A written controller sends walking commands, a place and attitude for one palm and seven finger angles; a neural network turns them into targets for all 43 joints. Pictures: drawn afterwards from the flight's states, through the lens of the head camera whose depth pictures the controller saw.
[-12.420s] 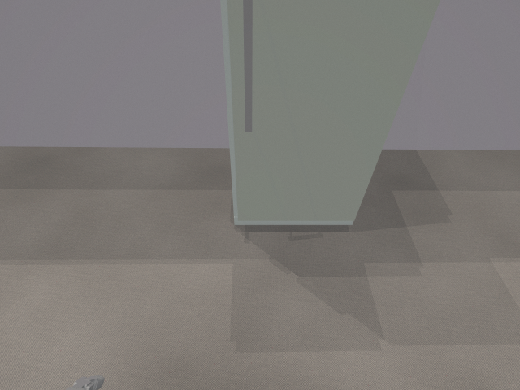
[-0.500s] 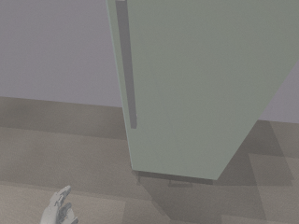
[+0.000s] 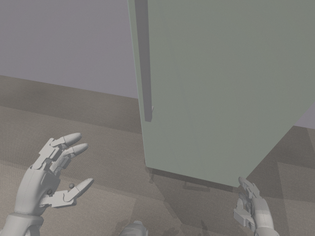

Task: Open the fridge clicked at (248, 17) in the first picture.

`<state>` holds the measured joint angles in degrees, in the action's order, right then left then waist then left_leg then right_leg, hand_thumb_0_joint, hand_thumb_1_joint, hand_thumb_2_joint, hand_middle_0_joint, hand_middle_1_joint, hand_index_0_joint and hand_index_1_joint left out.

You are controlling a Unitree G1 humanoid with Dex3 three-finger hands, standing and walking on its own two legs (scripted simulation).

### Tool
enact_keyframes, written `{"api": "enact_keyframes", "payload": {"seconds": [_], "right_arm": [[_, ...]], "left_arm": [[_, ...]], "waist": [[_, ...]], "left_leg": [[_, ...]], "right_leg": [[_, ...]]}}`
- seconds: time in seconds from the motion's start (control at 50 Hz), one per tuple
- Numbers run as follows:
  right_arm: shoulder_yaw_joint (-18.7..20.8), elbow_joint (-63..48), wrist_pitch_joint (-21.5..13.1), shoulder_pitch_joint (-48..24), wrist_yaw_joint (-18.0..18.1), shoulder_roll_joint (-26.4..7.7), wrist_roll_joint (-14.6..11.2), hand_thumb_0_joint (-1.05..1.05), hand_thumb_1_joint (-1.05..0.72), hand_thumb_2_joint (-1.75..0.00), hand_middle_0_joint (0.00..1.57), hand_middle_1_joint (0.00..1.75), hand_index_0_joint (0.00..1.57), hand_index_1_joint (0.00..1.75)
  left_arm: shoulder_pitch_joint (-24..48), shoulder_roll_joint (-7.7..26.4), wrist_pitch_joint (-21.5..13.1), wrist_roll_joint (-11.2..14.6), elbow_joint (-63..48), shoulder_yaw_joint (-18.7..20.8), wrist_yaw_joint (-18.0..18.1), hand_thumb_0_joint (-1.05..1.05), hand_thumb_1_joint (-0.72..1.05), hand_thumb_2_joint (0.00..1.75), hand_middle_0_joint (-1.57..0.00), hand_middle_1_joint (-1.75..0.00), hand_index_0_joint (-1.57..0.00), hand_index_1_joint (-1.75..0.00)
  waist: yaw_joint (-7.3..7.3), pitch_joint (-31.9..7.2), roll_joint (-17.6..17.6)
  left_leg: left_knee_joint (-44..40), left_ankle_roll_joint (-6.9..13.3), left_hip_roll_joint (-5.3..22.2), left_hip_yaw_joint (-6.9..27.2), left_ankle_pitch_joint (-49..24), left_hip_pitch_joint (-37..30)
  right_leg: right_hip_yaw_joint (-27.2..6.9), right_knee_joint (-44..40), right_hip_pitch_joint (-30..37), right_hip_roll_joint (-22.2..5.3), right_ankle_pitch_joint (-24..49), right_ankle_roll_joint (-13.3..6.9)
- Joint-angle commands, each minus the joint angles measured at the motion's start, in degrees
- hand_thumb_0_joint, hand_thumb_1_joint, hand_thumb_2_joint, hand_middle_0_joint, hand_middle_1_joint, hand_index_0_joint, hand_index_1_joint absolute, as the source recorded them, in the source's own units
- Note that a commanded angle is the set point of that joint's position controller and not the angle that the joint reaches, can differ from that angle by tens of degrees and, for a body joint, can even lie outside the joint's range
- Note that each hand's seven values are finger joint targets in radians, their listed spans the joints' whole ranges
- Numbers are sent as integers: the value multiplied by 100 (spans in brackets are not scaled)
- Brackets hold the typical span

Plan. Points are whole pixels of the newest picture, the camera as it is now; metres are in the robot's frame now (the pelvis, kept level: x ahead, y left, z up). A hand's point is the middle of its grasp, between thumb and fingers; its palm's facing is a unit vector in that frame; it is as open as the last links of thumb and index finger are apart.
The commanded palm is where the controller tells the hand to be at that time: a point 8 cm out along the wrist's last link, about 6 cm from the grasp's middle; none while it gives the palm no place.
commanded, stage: raise the hand to about handle height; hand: left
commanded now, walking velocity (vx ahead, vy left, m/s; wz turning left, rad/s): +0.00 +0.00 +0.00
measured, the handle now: (147, 61) +0.54 +0.09 +0.16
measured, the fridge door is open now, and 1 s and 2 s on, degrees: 0 0 0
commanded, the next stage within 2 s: move the hooked fingers beside the handle in 1.44 s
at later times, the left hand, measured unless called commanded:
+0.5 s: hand (50, 146) +0.25 +0.25 +0.15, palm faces -0.11 -0.99 -0.12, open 13.0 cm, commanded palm +0.22 +0.31 +0.17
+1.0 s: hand out of the picture +0.28 +0.31 +0.25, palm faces +0.00 -0.99 -0.15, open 14.0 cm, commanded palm +0.24 +0.34 +0.25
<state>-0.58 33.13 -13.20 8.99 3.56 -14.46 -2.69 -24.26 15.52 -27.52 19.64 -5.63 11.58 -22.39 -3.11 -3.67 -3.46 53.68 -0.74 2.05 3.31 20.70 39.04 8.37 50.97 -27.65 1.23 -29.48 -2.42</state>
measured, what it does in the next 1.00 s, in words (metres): stands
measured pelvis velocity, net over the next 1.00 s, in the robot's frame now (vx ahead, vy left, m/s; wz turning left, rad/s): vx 0.00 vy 0.02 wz -0.01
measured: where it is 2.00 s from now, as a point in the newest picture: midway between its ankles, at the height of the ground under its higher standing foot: outside the picture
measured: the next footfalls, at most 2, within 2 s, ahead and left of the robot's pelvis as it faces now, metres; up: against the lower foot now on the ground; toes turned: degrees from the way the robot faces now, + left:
none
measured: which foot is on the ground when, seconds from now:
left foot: down 0.00-1.00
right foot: down 0.00-1.00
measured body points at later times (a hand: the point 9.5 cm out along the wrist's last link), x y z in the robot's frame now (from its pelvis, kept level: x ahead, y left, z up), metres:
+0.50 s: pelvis +0.01 +0.02 +0.03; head +0.01 +0.03 +0.48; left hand +0.25 +0.30 +0.16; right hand +0.17 -0.24 -0.02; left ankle +0.07 +0.12 -0.69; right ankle -0.03 -0.09 -0.69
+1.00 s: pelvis +0.00 +0.02 +0.05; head -0.02 +0.01 +0.50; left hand +0.27 +0.36 +0.26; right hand +0.18 -0.20 -0.02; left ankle +0.07 +0.12 -0.69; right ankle -0.03 -0.09 -0.69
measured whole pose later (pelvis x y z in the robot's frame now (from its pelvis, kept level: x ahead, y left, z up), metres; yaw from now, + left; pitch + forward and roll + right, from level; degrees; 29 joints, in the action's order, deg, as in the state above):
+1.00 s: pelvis +0.00 +0.02 +0.05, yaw -1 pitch -3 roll -1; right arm -6.0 34.6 -14.0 13.1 5.8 -14.7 -5.6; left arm 9.4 32.8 7.5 21.2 9.0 27.9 -29.9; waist -2.6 -0.5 -3.2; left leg 29.3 1.3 0.1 -0.1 9.8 16.8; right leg 5.5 27.4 -7.1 -0.4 -17.5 -0.4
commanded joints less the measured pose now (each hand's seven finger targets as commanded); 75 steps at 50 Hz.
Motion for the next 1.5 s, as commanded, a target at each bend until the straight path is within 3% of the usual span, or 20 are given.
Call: {"api": "enact_keyframes", "payload": {"seconds": [0.0, 0.06, 0.1, 0.2, 0.26, 0.36, 0.44, 0.5, 0.58, 0.64, 0.76, 0.84, 0.92, 1.0, 1.06, 1.16, 1.24, 1.3, 1.4, 1.48], "right_arm": [[374, -908, -254, -57, 197, -805, -127, 0, -90, -90, 20, 30, 20, 30], [299, -1094, -157, -281, 196, -631, -88, 0, -90, -90, 20, 30, 20, 30], [231, -1158, -178, -253, 190, -464, -95, 0, -90, -90, 20, 30, 20, 30], [237, -928, -424, 26, 101, -587, -90, 0, -90, -90, 20, 30, 20, 30], [250, -831, -542, 92, 118, -723, -150, 0, -90, -90, 20, 30, 20, 30], [216, -840, -649, 42, 275, -864, -149, 0, -90, -90, 20, 30, 20, 30], [107, -827, -713, -49, 294, -734, -142, 0, -90, -90, 20, 30, 20, 30], [67, -770, -696, -101, 256, -750, -164, 0, -90, -90, 20, 30, 20, 30], [27, -794, -580, -91, 242, -849, -247, 0, -90, -90, 20, 30, 20, 30], [-10, -896, -467, -139, 268, -872, -288, 0, -90, -90, 20, 30, 20, 30], [-170, -946, -498, -372, 310, -731, -192, 0, -90, -90, 20, 30, 20, 30], [-194, -784, -495, -344, 335, -732, -212, 0, -90, -90, 20, 30, 20, 30], [-178, -729, -402, -303, 324, -836, -301, 0, -90, -90, 20, 30, 20, 30], [-117, -878, -332, -276, 222, -918, -362, 0, -90, -90, 20, 30, 20, 30], [-126, -984, -342, -414, 177, -859, -331, 0, -90, -90, 20, 30, 20, 30], [-122, -956, -496, -405, 184, -791, -207, 0, -90, -90, 20, 30, 20, 30], [-97, -824, -460, -285, 229, -780, -246, 0, -90, -90, 20, 30, 20, 30], [-74, -801, -374, -233, 241, -851, -302, 0, -90, -90, 20, 30, 20, 30], [-40, -941, -290, -295, 241, -905, -341, 0, -90, -90, 20, 30, 20, 30], [-72, -967, -332, -400, 222, -822, -280, 0, -90, -90, 20, 30, 20, 30]], "left_arm": [[387, 1393, 1044, -25, -76, 738, -563, 0, 11, 56, -26, -81, -26, -81], [180, 1899, 1496, 352, -394, 1848, -331, 0, 4, 53, -26, -86, -26, -86], [216, 1667, 1379, 628, -968, 1983, -80, 0, -1, 51, -27, -88, -27, -88], [532, 1158, 1055, 547, -1144, 1336, 125, 0, -13, 46, -27, -96, -27, -96], [780, 1064, 1342, 352, -696, 823, -164, 0, -20, 43, -28, -100, -28, -100], [1836, 2181, 1658, 263, -1159, 1510, -218, 0, -31, 38, -29, -108, -29, -108], [2246, 2263, 1523, 425, -1558, 1943, 40, 0, -41, 34, -29, -114, -29, -114], [2357, 2133, 1767, 501, -1113, 1890, 22, 0, -48, 31, -30, -118, -30, -118], [2575, 2026, 2579, 373, -127, 1535, -317, 0, -50, 30, -30, -120, -30, -120], [3180, 2202, 3083, 241, -57, 1400, -507, 0, -50, 30, -30, -120, -30, -120], [4501, 3206, 2696, 275, -1028, 2235, -438, 0, -50, 30, -30, -120, -30, -120], [4616, 3203, 2701, 294, -329, 2362, -505, 0, -50, 30, -30, -120, -30, -120], [4796, 3102, 3354, 202, 737, 2017, -779, 0, -50, 30, -30, -120, -30, -120], [4424, 2742, 3733, 206, 1080, 1593, -1079, 0, -50, 30, -30, -120, -30, -120], [4600, 3040, 3509, 280, 394, 1854, -1063, 0, -50, 30, -30, -120, -30, -120], [4696, 3828, 2751, 363, -667, 2859, -670, 0, -50, 30, -30, -120, -30, -120], [4532, 3295, 2913, 295, -20, 2546, -552, 0, -50, 30, -30, -120, -30, -120], [4586, 2992, 3353, 185, 518, 2054, -673, 0, -50, 30, -30, -120, -30, -120], [4588, 3007, 3526, 219, 459, 1910, -898, 0, -50, 30, -30, -120, -30, -120], [4713, 3421, 3060, 348, -166, 2429, -854, 0, -50, 30, -30, -120, -30, -120]], "waist": [[297, -893, 635], [-104, -1477, 780], [-116, -1505, 669], [178, -825, 158], [307, -251, 7], [196, -591, -19], [122, -949, -497], [108, -672, -593], [129, -46, -214], [176, -52, -89], [71, -881, -378], [95, -663, -668], [151, -66, -471], [161, -267, 169], [111, -605, 177], [-53, -1219, -412], [69, -591, -730], [142, -142, -572], [167, -616, 223], [71, -1182, 33]], "left_leg": [[-880, 352, -184, -183, -863, -1278], [-1081, 312, -198, -149, -1427, -1513], [-1222, 280, -191, -185, -1640, -1722], [-1506, 269, -166, -246, -1534, -2084], [-1633, 316, -138, -222, -1236, -2087], [-2041, 342, -112, -101, -946, -2473], [-2308, 271, -94, -3, -1127, -3049], [-2455, 222, -91, 5, -1147, -3107], [-2720, 221, -97, 49, -789, -2866], [-2802, 261, -130, 71, -522, -2919], [-2875, 268, -172, 137, -744, -3639], [-3004, 229, -167, 154, -665, -3643], [-3091, 241, -201, 125, -391, -3303], [-2849, 294, -251, 41, -756, -3220], [-2668, 316, -266, -5, -1001, -3372], [-2652, 320, -266, -62, -1571, -3757], [-2795, 279, -237, -94, -1388, -3616], [-2853, 271, -227, -74, -1199, -3414], [-2608, 362, -279, -108, -1462, -3493], [-2497, 375, -316, -158, -1914, -3758]], "right_leg": [[-1279, -1672, -29, -296, 1595, 413], [-1160, -1552, 880, -346, 2633, 527], [-952, -1511, 1031, -310, 3303, 538], [-656, -1666, 378, -98, 2834, 422], [-730, -1943, 120, -70, 2178, 410], [-612, -2167, 430, -49, 1430, 265], [-367, -2156, 741, 20, 1590, 151], [-338, -2290, 814, 45, 1746, 141], [-378, -2561, 737, 38, 1624, 176], [-420, -2667, 686, 31, 1440, 208], [-425, -2755, 1078, 73, 1447, 114], [-407, -2855, 1102, 41, 1475, 96], [-456, -3024, 921, -12, 1372, 132], [-516, -2980, 931, -41, 1593, 187], [-602, -2930, 1041, -56, 1696, 174], [-541, -2828, 1442, -9, 2182, 111], [-480, -2873, 1173, -20, 2164, 130], [-497, -2958, 999, -45, 2042, 163], [-618, -2888, 1111, -83, 2430, 285], [-630, -2748, 1435, -74, 2982, 256]]}}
